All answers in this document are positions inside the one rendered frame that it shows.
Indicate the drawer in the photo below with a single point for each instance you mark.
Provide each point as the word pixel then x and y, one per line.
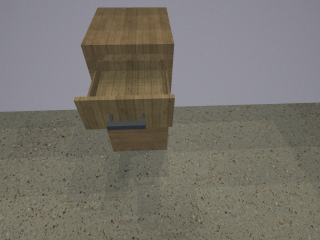
pixel 127 89

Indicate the handle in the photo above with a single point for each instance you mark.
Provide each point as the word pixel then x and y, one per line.
pixel 126 125

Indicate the cabinet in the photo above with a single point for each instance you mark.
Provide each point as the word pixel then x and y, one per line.
pixel 131 33

